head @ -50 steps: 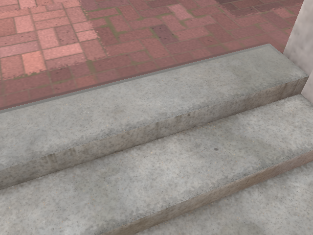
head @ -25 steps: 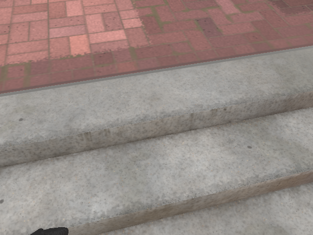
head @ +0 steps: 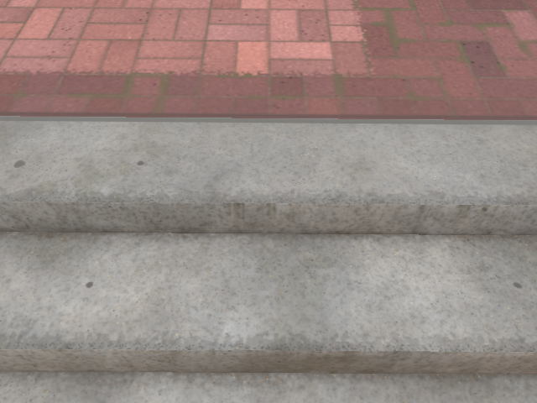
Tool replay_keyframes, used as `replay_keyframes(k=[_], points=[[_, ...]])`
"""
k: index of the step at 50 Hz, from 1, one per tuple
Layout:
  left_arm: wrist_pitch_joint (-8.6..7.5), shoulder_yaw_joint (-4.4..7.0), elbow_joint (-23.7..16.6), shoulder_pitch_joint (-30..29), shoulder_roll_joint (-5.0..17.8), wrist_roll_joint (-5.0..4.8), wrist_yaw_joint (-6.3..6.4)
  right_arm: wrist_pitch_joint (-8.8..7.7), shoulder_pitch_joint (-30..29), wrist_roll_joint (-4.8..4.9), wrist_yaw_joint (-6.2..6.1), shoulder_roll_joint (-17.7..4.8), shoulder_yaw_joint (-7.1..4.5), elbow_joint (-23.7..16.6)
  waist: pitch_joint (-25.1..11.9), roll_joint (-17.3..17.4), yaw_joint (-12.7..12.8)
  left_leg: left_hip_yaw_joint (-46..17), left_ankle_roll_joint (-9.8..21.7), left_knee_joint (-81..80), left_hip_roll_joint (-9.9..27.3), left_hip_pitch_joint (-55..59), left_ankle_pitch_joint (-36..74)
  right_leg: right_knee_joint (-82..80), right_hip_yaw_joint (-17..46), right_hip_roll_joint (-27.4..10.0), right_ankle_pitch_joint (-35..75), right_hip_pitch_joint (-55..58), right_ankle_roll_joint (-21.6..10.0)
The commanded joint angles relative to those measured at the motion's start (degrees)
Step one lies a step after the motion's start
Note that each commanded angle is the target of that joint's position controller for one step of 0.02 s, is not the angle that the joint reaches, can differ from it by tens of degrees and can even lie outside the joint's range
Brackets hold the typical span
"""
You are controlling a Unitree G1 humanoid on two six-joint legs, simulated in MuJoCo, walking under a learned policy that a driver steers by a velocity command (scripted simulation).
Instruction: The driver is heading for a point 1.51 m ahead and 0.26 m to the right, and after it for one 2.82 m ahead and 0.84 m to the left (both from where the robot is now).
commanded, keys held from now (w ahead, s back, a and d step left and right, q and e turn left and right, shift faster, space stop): w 0.30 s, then w+e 0.70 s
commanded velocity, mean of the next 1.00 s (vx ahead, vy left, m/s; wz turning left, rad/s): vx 0.41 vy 0.00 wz -0.21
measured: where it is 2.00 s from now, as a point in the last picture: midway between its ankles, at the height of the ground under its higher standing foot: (344, 145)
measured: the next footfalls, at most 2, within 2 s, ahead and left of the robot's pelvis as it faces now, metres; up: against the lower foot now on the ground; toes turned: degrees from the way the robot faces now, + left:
right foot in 0.02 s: +0.01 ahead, -0.11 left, +0.00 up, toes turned +1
left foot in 0.52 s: +0.37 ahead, +0.16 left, +0.11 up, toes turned +4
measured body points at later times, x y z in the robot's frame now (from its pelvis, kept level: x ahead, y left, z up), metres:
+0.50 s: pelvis +0.18 +0.03 +0.00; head +0.19 +0.03 +0.45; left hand +0.02 +0.17 -0.13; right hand +0.46 -0.08 -0.06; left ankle +0.33 +0.15 -0.59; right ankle -0.03 -0.11 -0.72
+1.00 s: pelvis +0.44 +0.06 +0.12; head +0.44 +0.05 +0.57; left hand +0.70 +0.16 +0.02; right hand +0.29 -0.06 -0.04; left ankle +0.33 +0.16 -0.61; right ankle +0.55 -0.11 -0.37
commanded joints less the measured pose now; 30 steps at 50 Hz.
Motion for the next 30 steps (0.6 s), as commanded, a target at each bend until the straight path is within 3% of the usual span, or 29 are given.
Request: replay_keyframes(k=[1,2,3,4,5,6,7,9,10,12,14,17,18,19,20,21,22,23,25,26,27,28,29,30], points=[[-2.26,0.62,-2.93,5.74,4.38,0.65,-0.6,0.96,1.95,-0.15,0.68,-5.44,-1.73,-0.29,-1.77,1.11,2.67,-15.95,7.17,-0.5,9.33,-9.01,-22.25,-10.53,7.94,-6.14,-4.52,15.52,-8.47],[-2.89,2.53,-0.64,9.91,10.96,1.38,-0.77,0.6,-0.01,-1.59,1.15,-2.37,-1.18,-2.34,1.54,-11.05,3.77,-1.21,-0.04,15.37,-1.73,-27.67,-21.72,-20.2,33.32,-18.27,-18.4,21.27,-25.17],[-3.19,2.92,-0.17,10.26,11.14,3.45,-0.14,0.24,-5.44,-3.41,0.32,-4.51,-1.53,-2.19,3.53,-5.73,6.72,-2.58,-1.45,33.58,0.85,-38.69,-15.52,-26.06,46.89,-24.63,-25.38,22.65,-30.27],[-3.45,1.97,-0.17,4.92,8.54,3.06,-0.17,-0.37,-4.46,-2.86,-0.93,-5.08,-1.52,-0.35,4.4,-2.8,3.34,-3.59,-1.34,44.19,2.81,-42.21,-7.41,-25.15,42.48,-24.08,-24.39,19.1,-26.42],[-3.86,0.62,-0.37,1.38,4.71,2.27,-0.41,-0.57,-2.47,-2.24,-2.12,-5.79,-1.68,1.17,2.66,-2.57,1.77,-2.38,-1.46,50.6,3.28,-40.76,-1.56,-23.64,33.2,-19.87,-18.69,16.64,-22.73],[-3.79,-0.96,1.06,1.67,1.33,1.17,-0.81,-0.36,-2.6,-2.85,-2.55,-4.82,-1.66,1.42,1.39,-4.76,1.49,-1.06,-0.67,53.86,3.45,-39.09,2.58,-22.44,25.52,-16.19,-11.28,15.44,-20.14],[-3.29,-1.83,2.72,2.86,-0.82,0.55,-0.92,0.01,-2.75,-3.48,-2.04,-4.49,-1.56,1.79,0.31,-4.1,1.42,2.31,-0.4,56.79,3.97,-37.49,3.34,-21.86,19.65,-13.84,-5.6,14.34,-18.79],[-2.36,-2.01,7.62,12.39,-0.77,1.84,-1.09,0.44,-3.48,-3.11,-0.24,-2.48,-0.89,3.73,3.21,-4.89,4.43,5.79,0.8,66.19,3.96,-43.45,0.06,-21.48,16.37,-12.83,-1.63,15.66,-19.72],[-1.86,-2.24,11.0,18.82,-0.99,2.73,-1.52,0.27,-5.37,-2.5,0.15,-0.61,-0.01,3.83,4.49,-5.67,6.43,5.47,2.49,72.12,4.02,-51.42,-1.31,-20.94,17.22,-13.97,-0.55,20.05,-20.64],[-1.26,-3.48,16.7,27.48,-2.68,4.59,-2.47,-0.39,-9.95,-2.28,0.28,2.49,1.89,2.65,5.5,-5.11,8.76,4.32,6.78,83.35,4.13,-66.24,-2.23,-19.43,18.64,-15.98,3.51,27.5,-21.34],[-1.36,-4.73,19.35,27.59,-5.08,5.35,-3.2,-0.81,-12.92,-2.68,0.16,3.62,3.03,1.9,5.25,-3.15,7.45,5.71,9.74,81.57,7.05,-69.76,0.81,-20.64,15.33,-15.39,5.43,26.97,-20.04],[-1.75,-5.77,21.85,25.59,-6.92,5.78,-3.13,-0.34,-18.3,-3.13,0.89,4.31,4.82,0.23,6.36,-3.27,5.77,13.04,10.66,75.18,13.01,-66.12,3.48,-24.26,12.03,-13.07,5.91,17.97,-19.13],[-1.82,-6.12,22.61,25.46,-6.51,6.07,-3.52,0.22,-22.34,-2.68,0.75,2.82,4.9,-1.39,6.26,-1.21,6.23,13.92,9.39,64.46,14.73,-62.0,7.18,-26.29,11.82,-13.14,4.02,14.13,-18.4],[-2.06,-6.39,22.98,27.2,-6.42,6.01,-3.6,0.96,-25.68,-2.97,1.13,3.46,5.3,-2.38,5.93,-3.33,7.51,15.64,8.33,59.82,15.54,-56.91,10.83,-27.99,11.7,-12.88,5.55,10.25,-18.65],[-1.79,-6.62,21.06,21.9,-6.34,4.24,-4.73,2.32,-30.87,-3.07,1.86,5.23,6.35,-3.9,6.02,-2.98,6.44,16.92,6.3,49.75,15.88,-40.4,5.53,-34.64,9.68,-14.27,6.31,-2.19,-18.09],[-2.47,-6.5,18.72,18.18,-4.72,2.5,-5.38,3.34,-30.17,-3.32,2.76,6.05,6.53,-3.67,6.65,-6.13,4.5,19.29,4.57,48.69,13.85,-25.66,1.41,-35.41,7.51,-14.26,11.36,-11.11,-17.65],[-3.05,-5.74,19.39,18.63,-0.6,1.26,-5.79,4.17,-27.83,-2.55,3.54,5.92,6.62,-3.26,6.41,-9.13,2.89,20.74,3.57,49.33,11.59,-18.76,0.54,-33.53,6.7,-15.35,23.67,-12.18,-18.69],[-3.72,-4.72,19.1,18.67,3.6,0.36,-5.93,4.73,-25.54,-2.48,3.91,3.21,5.61,-2.22,5.31,-9.67,0.93,22.25,2.99,43.81,8.84,-16.85,-2.42,-30.48,5.79,-15.16,39.86,-5.46,-18.57],[-4.71,-2.77,19.87,20.26,7.72,-0.07,-5.63,3.84,-20.79,-1.91,3.7,0.08,4.21,-0.55,1.15,-10.08,-0.86,24.37,3.82,27.41,4.53,-10.75,-5.69,-21.68,4.16,-15.37,70.1,11.29,-15.95],[-4.84,-1.55,20.54,20.38,8.43,1.02,-5.91,2.61,-13.89,-1.61,2.71,-1.88,3.16,0.56,-4.17,-12.0,-2.63,20.77,6.06,22.37,4.79,1.01,-2.1,-11.78,2.36,-13.88,78.98,12.84,-12.58],[-5.64,-3.09,21.72,27.98,-0.59,3.2,-4.99,1.35,-1.15,-2.67,1.52,-2.3,2.99,3.59,-21.94,0.51,-3.23,4.36,15.43,23.61,16.05,33.18,26.65,8.47,4.77,-10.4,57.02,-2.86,-7.73],[-5.39,-4.71,19.85,30.09,-6.33,3.85,-6.23,1.03,15.44,-2.88,0.5,-5.81,1.94,8.16,-32.76,15.58,-7.23,-29.48,23.75,2.32,29.47,48.48,6.99,23.45,9.43,1.5,3.96,-21.07,-7.15],[-3.92,-1.9,19.17,18.01,-2.68,0.25,-7.03,0.26,24.25,-4.04,-0.37,-9.34,0.27,13.95,-16.12,12.61,-11.31,-38.6,17.53,-7.2,28.92,34.06,-16.5,49.01,15.2,1.03,9.35,-32.0,-7.62],[-4.12,-0.83,19.1,12.64,-2.81,-0.97,-6.45,-0.77,18.48,-2.75,-0.46,-9.91,0.28,14.98,-3.66,11.2,-8.39,-32.17,14.09,-7.46,27.65,17.16,-28.47,61.06,14.49,-0.64,14.48,-37.43,-8.4]])
Over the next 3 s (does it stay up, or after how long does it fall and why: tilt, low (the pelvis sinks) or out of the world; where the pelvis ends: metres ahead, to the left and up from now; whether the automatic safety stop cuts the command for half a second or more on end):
stays up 1.41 -0.19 0.35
